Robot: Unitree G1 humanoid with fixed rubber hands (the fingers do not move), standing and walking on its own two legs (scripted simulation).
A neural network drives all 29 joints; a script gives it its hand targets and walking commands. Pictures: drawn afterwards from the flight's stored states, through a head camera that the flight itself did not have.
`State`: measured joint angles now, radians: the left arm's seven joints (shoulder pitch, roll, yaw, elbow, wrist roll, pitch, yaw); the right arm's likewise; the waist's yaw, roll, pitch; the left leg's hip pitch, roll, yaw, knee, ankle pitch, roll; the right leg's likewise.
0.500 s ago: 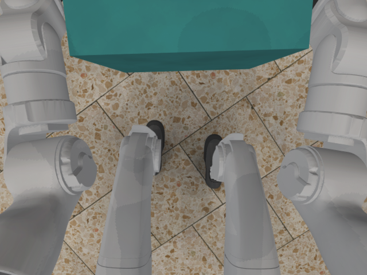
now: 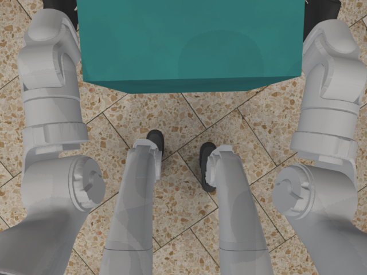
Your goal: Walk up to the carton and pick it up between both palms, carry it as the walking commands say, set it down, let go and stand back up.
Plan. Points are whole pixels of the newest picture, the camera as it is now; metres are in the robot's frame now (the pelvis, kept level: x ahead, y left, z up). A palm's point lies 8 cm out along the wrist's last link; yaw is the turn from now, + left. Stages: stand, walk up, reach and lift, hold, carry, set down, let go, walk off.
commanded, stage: reach and lift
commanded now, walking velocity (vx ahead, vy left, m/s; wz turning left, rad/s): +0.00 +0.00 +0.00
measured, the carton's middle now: (188, 37) +0.52 +0.01 -0.15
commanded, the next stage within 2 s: none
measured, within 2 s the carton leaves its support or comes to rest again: neither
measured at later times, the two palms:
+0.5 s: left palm (25, 13) +0.49 +0.22 -0.01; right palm (345, 24) +0.49 -0.17 +0.01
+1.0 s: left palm out of the picture +0.47 +0.21 +0.12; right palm out of the picture +0.47 -0.17 +0.14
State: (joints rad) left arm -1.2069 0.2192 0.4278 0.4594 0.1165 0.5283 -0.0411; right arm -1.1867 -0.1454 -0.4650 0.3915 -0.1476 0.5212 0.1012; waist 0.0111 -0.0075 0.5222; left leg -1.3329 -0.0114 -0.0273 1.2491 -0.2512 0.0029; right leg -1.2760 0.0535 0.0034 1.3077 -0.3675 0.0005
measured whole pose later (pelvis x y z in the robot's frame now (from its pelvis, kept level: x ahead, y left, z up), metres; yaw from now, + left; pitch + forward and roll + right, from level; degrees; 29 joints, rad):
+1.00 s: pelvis +0.08 +0.01 +0.11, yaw +1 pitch +15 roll -1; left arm -0.66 0.03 0.45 0.53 0.27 0.52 -0.10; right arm -0.67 0.02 -0.47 0.51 -0.32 0.49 0.18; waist -0.02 -0.02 -0.05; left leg -0.80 -0.03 -0.02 0.68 -0.15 0.02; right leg -0.75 0.03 0.04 0.74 -0.26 -0.01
